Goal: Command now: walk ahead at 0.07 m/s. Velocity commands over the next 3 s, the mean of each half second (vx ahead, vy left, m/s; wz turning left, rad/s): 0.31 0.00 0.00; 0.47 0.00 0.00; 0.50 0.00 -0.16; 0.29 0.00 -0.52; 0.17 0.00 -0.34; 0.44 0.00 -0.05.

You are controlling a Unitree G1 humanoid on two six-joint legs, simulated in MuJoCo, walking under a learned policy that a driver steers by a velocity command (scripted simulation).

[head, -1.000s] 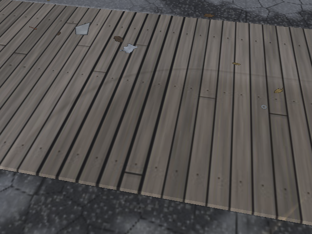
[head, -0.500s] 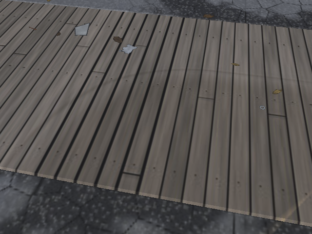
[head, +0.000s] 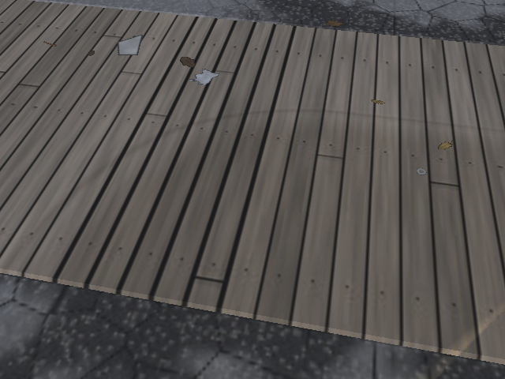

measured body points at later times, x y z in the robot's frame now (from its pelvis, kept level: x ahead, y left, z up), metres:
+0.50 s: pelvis +0.12 +0.06 +0.01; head +0.13 +0.07 +0.46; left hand +0.26 +0.31 -0.12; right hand +0.04 -0.18 -0.13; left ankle +0.03 +0.14 -0.74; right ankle +0.21 -0.11 -0.67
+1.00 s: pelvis +0.41 +0.00 +0.01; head +0.42 +0.00 +0.46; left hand +0.43 +0.27 -0.13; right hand +0.53 -0.26 -0.12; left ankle +0.49 +0.18 -0.66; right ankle +0.41 -0.08 -0.74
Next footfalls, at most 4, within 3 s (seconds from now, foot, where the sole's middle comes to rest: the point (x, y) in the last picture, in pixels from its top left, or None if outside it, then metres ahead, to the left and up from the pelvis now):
0.74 right None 0.45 -0.08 -0.78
1.28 left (210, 294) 0.76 0.16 -0.78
1.80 right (298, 229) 1.00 -0.11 -0.78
2.32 left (238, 208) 1.09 0.09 -0.78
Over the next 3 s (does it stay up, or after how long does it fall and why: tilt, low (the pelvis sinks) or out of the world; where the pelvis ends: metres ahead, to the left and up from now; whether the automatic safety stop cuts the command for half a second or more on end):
stays up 1.17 -0.18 0.01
